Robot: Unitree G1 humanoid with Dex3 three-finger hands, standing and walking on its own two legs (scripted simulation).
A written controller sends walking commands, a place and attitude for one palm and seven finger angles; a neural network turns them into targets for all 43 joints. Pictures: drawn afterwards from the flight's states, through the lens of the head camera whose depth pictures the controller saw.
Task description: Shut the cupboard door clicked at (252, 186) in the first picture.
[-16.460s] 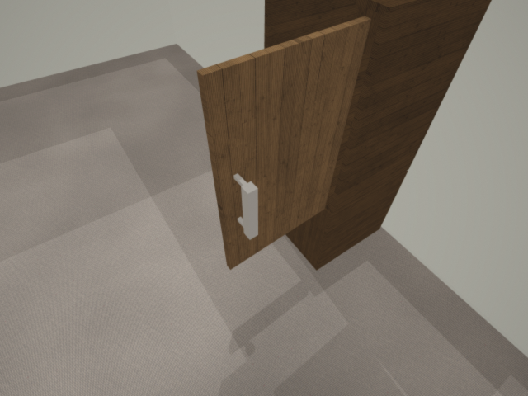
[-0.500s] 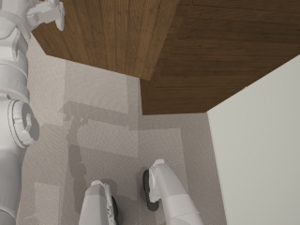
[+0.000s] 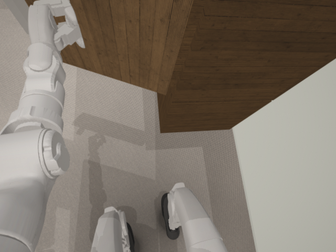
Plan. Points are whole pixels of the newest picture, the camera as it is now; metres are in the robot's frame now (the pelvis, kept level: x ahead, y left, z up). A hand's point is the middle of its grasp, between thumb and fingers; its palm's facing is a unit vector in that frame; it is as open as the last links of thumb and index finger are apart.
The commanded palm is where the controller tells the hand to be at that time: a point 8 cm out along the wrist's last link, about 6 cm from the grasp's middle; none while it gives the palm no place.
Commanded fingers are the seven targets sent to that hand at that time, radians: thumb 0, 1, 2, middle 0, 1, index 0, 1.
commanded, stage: pull the fist back off the door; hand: left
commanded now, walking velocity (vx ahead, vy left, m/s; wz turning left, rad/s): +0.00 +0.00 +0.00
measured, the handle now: out of the picture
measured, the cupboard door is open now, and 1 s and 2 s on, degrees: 69 69 69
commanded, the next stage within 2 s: draw the hand back to the body in 0.52 s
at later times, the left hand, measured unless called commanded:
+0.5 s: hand (73, 58) +0.51 +0.10 +0.06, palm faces -0.05 -1.00 -0.04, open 3.1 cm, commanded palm +0.49 +0.15 +0.06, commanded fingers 0.00 0.90 0.90 -1.30 -1.50 -1.30 -1.50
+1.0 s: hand (17, 89) +0.42 +0.15 +0.14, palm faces +0.01 -1.00 -0.04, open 3.1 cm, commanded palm +0.38 +0.20 +0.14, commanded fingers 0.00 0.90 0.90 -1.30 -1.50 -1.30 -1.50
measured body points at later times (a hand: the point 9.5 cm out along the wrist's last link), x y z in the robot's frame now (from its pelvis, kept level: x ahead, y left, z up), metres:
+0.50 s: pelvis +0.00 +0.00 +0.01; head +0.16 +0.02 +0.43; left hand +0.51 +0.15 +0.06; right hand +0.03 -0.27 -0.10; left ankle -0.01 +0.10 -0.61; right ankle +0.08 -0.11 -0.61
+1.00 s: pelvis +0.02 +0.00 +0.07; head +0.10 +0.00 +0.51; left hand +0.41 +0.21 +0.14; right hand +0.10 -0.25 -0.05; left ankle -0.01 +0.10 -0.61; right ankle +0.07 -0.11 -0.61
